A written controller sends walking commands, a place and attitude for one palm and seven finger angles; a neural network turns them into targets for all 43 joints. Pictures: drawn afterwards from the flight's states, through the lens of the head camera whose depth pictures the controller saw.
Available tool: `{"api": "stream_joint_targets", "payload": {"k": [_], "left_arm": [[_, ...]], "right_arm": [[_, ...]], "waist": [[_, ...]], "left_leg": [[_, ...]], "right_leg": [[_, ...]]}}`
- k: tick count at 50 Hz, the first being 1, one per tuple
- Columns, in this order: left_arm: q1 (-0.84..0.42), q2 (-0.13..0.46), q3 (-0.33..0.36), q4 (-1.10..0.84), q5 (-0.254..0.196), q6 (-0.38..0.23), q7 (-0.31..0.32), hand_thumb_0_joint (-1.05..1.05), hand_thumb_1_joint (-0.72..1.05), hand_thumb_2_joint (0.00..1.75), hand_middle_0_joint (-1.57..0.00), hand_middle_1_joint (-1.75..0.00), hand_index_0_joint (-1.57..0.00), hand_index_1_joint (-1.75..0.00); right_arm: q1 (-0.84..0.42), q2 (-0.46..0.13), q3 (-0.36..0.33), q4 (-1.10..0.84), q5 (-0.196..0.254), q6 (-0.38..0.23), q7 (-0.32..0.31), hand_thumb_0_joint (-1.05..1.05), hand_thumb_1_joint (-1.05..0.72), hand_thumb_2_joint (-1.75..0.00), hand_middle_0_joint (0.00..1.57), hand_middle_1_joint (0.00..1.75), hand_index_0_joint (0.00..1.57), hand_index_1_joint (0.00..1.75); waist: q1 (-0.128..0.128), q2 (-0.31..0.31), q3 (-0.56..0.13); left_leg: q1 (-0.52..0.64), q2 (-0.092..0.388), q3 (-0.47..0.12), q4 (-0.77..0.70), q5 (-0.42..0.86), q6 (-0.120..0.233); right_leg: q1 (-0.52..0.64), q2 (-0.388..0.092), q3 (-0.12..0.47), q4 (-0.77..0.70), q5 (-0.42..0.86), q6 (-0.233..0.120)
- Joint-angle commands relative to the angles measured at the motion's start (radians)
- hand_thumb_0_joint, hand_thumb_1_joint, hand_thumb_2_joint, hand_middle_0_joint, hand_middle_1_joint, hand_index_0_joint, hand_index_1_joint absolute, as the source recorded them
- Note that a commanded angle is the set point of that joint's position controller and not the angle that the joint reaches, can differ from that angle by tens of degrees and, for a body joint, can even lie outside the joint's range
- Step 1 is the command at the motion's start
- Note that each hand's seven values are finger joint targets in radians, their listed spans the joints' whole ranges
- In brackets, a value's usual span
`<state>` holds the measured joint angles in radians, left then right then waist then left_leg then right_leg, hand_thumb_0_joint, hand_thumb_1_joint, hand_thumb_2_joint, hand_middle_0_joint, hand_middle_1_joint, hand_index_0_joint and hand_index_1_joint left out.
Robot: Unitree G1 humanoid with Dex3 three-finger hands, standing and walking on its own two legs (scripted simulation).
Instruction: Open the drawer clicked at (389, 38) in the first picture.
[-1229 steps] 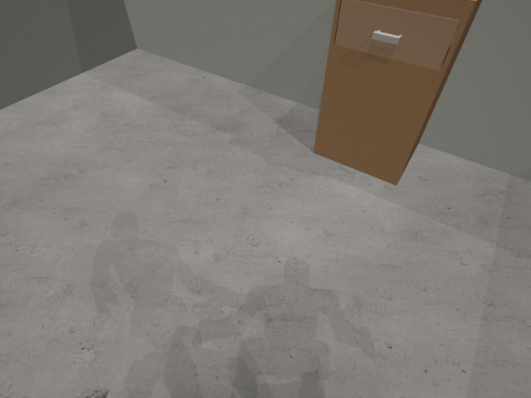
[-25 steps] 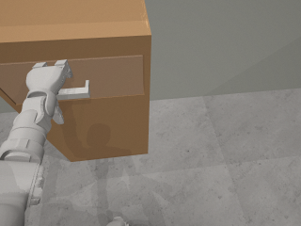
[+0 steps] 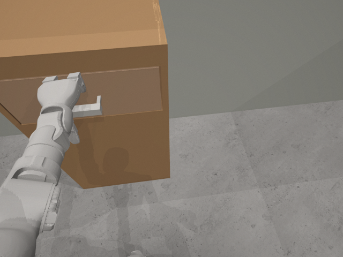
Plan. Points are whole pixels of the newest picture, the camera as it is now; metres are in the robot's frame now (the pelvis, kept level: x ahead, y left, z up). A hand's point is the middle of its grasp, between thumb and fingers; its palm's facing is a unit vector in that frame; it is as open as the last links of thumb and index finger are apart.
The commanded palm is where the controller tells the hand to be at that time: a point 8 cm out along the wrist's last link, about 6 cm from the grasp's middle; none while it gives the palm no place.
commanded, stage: re-aim the fingers above the handle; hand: left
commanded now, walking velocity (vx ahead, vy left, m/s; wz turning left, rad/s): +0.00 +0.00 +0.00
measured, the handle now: (83, 105) +0.54 +0.23 +0.00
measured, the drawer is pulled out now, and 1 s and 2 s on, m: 0.00 0.00 0.00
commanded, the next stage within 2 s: lower the fingers behind the handle in 0.66 s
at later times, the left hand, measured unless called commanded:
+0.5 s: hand (74, 107) +0.48 +0.23 +0.05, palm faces -0.09 -0.04 -1.00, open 13.9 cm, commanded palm +0.47 +0.23 +0.12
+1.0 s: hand (76, 112) +0.48 +0.23 +0.04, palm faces -0.09 -0.05 -0.99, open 13.9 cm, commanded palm +0.47 +0.23 +0.10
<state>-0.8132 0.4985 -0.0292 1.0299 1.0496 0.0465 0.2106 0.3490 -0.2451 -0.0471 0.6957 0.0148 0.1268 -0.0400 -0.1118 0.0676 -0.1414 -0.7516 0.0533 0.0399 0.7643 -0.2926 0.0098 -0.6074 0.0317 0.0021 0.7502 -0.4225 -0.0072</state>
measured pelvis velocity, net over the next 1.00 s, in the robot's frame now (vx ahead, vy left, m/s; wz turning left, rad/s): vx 0.01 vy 0.00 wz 0.00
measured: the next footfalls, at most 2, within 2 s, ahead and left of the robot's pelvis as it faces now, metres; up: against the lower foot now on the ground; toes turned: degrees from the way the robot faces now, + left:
none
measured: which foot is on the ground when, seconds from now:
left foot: down 0.00-1.00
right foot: down 0.00-1.00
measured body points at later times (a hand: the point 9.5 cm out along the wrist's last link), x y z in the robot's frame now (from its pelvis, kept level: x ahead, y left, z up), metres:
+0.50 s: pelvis +0.01 -0.01 +0.00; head +0.09 -0.02 +0.44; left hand +0.48 +0.23 +0.11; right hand +0.02 -0.29 -0.13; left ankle +0.04 +0.12 -0.71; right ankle -0.04 -0.12 -0.71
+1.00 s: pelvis +0.01 +0.00 +0.00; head +0.10 -0.01 +0.44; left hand +0.48 +0.23 +0.09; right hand +0.04 -0.28 -0.13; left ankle +0.04 +0.12 -0.71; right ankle -0.04 -0.12 -0.71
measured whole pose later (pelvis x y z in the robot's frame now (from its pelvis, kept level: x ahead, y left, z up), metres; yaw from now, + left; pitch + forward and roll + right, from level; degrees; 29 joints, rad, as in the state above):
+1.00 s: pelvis +0.01 +0.00 +0.00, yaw +0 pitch +18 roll -1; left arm -0.77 0.50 -0.02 0.98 1.06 -0.03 0.21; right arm 0.34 -0.26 -0.07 0.70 0.01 0.13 -0.04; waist -0.11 0.05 -0.15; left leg -0.78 0.05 0.03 0.79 -0.32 0.00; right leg -0.63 0.04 0.00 0.77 -0.45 -0.01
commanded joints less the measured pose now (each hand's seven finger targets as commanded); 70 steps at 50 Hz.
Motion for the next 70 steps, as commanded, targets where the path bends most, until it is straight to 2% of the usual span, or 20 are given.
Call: {"api": "stream_joint_targets", "payload": {"k": [1,6,8,9,11,18,22,24,26,31,33,35,38,40,51,55,59,61,68,70], "left_arm": [[-0.467,0.219,0.01,-0.221,-0.016,-0.043,-0.007,0.0,-0.5,0.3,-0.3,-1.2,-0.3,-1.2],[-0.476,0.236,0.034,-0.275,-0.016,-0.101,0.006,0.0,-0.5,0.3,-0.3,-1.2,-0.3,-1.2],[-0.458,0.278,0.071,-0.259,-0.006,-0.099,0.032,0.0,-0.5,0.3,-0.3,-1.2,-0.3,-1.2],[-0.466,0.255,0.054,-0.256,-0.003,-0.091,0.043,0.0,-0.5,0.3,-0.3,-1.2,-0.3,-1.2],[-0.463,0.315,0.108,-0.251,0.003,-0.076,0.063,0.0,-0.5,0.3,-0.3,-1.2,-0.3,-1.2],[-0.432,0.294,0.081,-0.235,0.001,-0.025,0.045,0.0,-0.5,0.3,-0.3,-1.2,-0.3,-1.2],[-0.421,0.271,0.058,-0.25,-0.011,-0.045,0.008,0.0,-0.5,0.3,-0.3,-1.2,-0.3,-1.2],[-0.398,0.309,0.085,-0.245,-0.006,-0.057,0.003,0.0,-0.5,0.3,-0.3,-1.2,-0.3,-1.2],[-0.43,0.265,0.056,-0.272,-0.01,-0.073,0.002,0.0,-0.5,0.3,-0.3,-1.2,-0.3,-1.2],[-0.4,0.302,0.098,-0.273,-0.007,-0.083,0.021,0.0,-0.5,0.3,-0.3,-1.2,-0.3,-1.2],[-0.363,0.3,0.105,-0.267,-0.003,-0.078,0.031,0.0,-0.5,0.3,-0.3,-1.2,-0.3,-1.2],[-0.386,0.268,0.072,-0.247,0.0,-0.066,0.036,0.0,-0.5,0.3,-0.3,-1.2,-0.3,-1.2],[-0.418,0.282,0.083,-0.292,-0.007,-0.07,0.034,0.0,-0.5,0.3,-0.3,-1.2,-0.3,-1.2],[-0.412,0.235,0.047,-0.265,-0.005,-0.066,0.031,0.0,-0.5,0.3,-0.3,-1.2,-0.3,-1.2],[-0.385,0.282,0.101,-0.234,0.013,-0.08,0.063,0.0,-0.5,0.3,-0.3,-1.2,-0.3,-1.2],[-0.403,0.261,0.083,-0.237,0.024,-0.075,0.086,0.0,-0.5,0.3,-0.3,-1.2,-0.3,-1.2],[-0.427,0.234,0.059,-0.209,0.021,-0.064,0.092,0.0,-0.5,0.3,-0.3,-1.2,-0.3,-1.2],[-0.45,0.281,0.089,-0.208,0.023,-0.066,0.093,0.0,-0.5,0.3,-0.3,-1.2,-0.3,-1.2],[-0.405,0.263,0.071,-0.132,0.035,-0.054,0.097,0.0,-0.5,0.3,-0.3,-1.2,-0.3,-1.2],[-0.376,0.272,0.084,-0.101,0.03,-0.045,0.096,0.0,-0.5,0.3,-0.3,-1.2,-0.3,-1.2]], "right_arm": [[0.109,-0.165,-0.059,-0.056,-0.001,-0.031,-0.029,0.0,-0.9,-0.9,0.2,0.3,0.2,0.3],[0.118,-0.161,-0.066,-0.044,-0.003,-0.035,-0.031,0.0,-0.9,-0.9,0.2,0.3,0.2,0.3],[0.119,-0.163,-0.065,-0.04,0.0,-0.035,-0.027,0.0,-0.9,-0.9,0.2,0.3,0.2,0.3],[0.118,-0.159,-0.064,-0.042,-0.001,-0.035,-0.024,0.0,-0.9,-0.9,0.2,0.3,0.2,0.3],[0.121,-0.166,-0.066,-0.037,-0.004,-0.034,-0.02,0.0,-0.9,-0.9,0.2,0.3,0.2,0.3],[0.114,-0.167,-0.065,-0.046,-0.001,-0.029,-0.018,0.0,-0.9,-0.9,0.2,0.3,0.2,0.3],[0.115,-0.166,-0.064,-0.047,-0.001,-0.027,-0.022,0.0,-0.9,-0.9,0.2,0.3,0.2,0.3],[0.11,-0.169,-0.061,-0.045,0.0,-0.023,-0.025,0.0,-0.9,-0.9,0.2,0.3,0.2,0.3],[0.113,-0.164,-0.064,-0.043,-0.001,-0.024,-0.022,0.0,-0.9,-0.9,0.2,0.3,0.2,0.3],[0.111,-0.167,-0.066,-0.044,-0.003,-0.018,-0.017,0.0,-0.9,-0.9,0.2,0.3,0.2,0.3],[0.109,-0.164,-0.069,-0.049,-0.003,-0.017,-0.013,0.0,-0.9,-0.9,0.2,0.3,0.2,0.3],[0.106,-0.165,-0.069,-0.048,0.0,-0.015,-0.013,0.0,-0.9,-0.9,0.2,0.3,0.2,0.3],[0.11,-0.166,-0.075,-0.046,-0.003,-0.018,-0.013,0.0,-0.9,-0.9,0.2,0.3,0.2,0.3],[0.112,-0.163,-0.072,-0.042,-0.003,-0.017,-0.012,0.0,-0.9,-0.9,0.2,0.3,0.2,0.3],[0.122,-0.164,-0.072,-0.045,-0.014,-0.014,-0.009,0.0,-0.9,-0.9,0.2,0.3,0.2,0.3],[0.129,-0.161,-0.074,-0.044,-0.016,-0.018,-0.008,0.0,-0.9,-0.9,0.2,0.3,0.2,0.3],[0.139,-0.162,-0.074,-0.033,-0.016,-0.023,-0.008,0.0,-0.9,-0.9,0.2,0.3,0.2,0.3],[0.145,-0.167,-0.072,-0.029,-0.019,-0.024,-0.011,0.0,-0.9,-0.9,0.2,0.3,0.2,0.3],[0.156,-0.163,-0.066,-0.027,-0.018,-0.028,-0.013,0.0,-0.9,-0.9,0.2,0.3,0.2,0.3],[0.161,-0.165,-0.065,-0.028,-0.019,-0.027,-0.011,0.0,-0.9,-0.9,0.2,0.3,0.2,0.3]], "waist": [[-0.027,-0.048,-0.323],[-0.02,-0.015,-0.331],[-0.007,0.02,-0.343],[-0.008,0.027,-0.348],[0.003,0.008,-0.386],[0.003,0.018,-0.417],[-0.004,-0.014,-0.402],[0.001,-0.005,-0.374],[-0.012,-0.013,-0.365],[0.003,-0.009,-0.376],[0.014,0.014,-0.391],[-0.006,-0.012,-0.347],[-0.003,0.008,-0.414],[-0.013,0.005,-0.374],[0.0,0.0,-0.397],[-0.004,0.042,-0.412],[-0.024,0.026,-0.395],[-0.02,0.016,-0.413],[-0.023,0.025,-0.381],[-0.019,-0.01,-0.384]], "left_leg": [[0.385,-0.053,-0.005,-0.04,0.239,0.047],[0.395,-0.055,-0.008,-0.024,0.254,0.046],[0.383,-0.058,-0.007,-0.017,0.256,0.043],[0.38,-0.06,-0.005,-0.017,0.26,0.042],[0.373,-0.059,-0.003,-0.006,0.294,0.042],[0.38,-0.061,0.014,-0.005,0.333,0.044],[0.374,-0.065,0.016,-0.008,0.341,0.047],[0.361,-0.065,0.015,-0.009,0.333,0.046],[0.376,-0.062,0.011,-0.007,0.345,0.046],[0.376,-0.061,0.011,-0.002,0.369,0.044],[0.391,-0.064,0.012,0.001,0.373,0.041],[0.381,-0.06,0.007,-0.004,0.343,0.041],[0.425,-0.06,0.006,0.004,0.375,0.043],[0.413,-0.059,0.002,0.004,0.369,0.041],[0.369,-0.056,-0.001,0.028,0.367,0.039],[0.377,-0.053,-0.005,0.038,0.36,0.036],[0.366,-0.049,-0.01,0.042,0.317,0.038],[0.344,-0.05,-0.012,0.046,0.313,0.039],[0.292,-0.05,-0.009,0.06,0.277,0.038],[0.277,-0.049,-0.006,0.064,0.27,0.04]], "right_leg": [[0.025,0.039,-0.022,-0.132,0.339,-0.009],[0.0,0.041,-0.018,-0.121,0.336,-0.014],[-0.004,0.043,-0.017,-0.107,0.34,-0.016],[-0.007,0.043,-0.019,-0.105,0.339,-0.016],[0.027,0.044,-0.018,-0.093,0.381,-0.017],[0.075,0.043,-0.013,-0.094,0.468,-0.01],[0.097,0.04,-0.008,-0.104,0.506,-0.005],[0.089,0.039,-0.006,-0.103,0.503,-0.007],[0.073,0.04,-0.011,-0.104,0.498,-0.009],[0.077,0.04,-0.013,-0.092,0.511,-0.012],[0.073,0.044,-0.016,-0.088,0.505,-0.014],[0.037,0.045,-0.021,-0.095,0.46,-0.012],[0.056,0.045,-0.015,-0.09,0.485,-0.013],[0.023,0.047,-0.023,-0.089,0.466,-0.013],[0.009,0.048,-0.023,-0.062,0.451,-0.017],[-0.033,0.053,-0.026,-0.049,0.416,-0.019],[-0.071,0.055,-0.028,-0.053,0.368,-0.015],[-0.052,0.053,-0.025,-0.046,0.376,-0.017],[-0.089,0.055,-0.026,-0.033,0.349,-0.015],[-0.082,0.056,-0.026,-0.034,0.346,-0.013]]}}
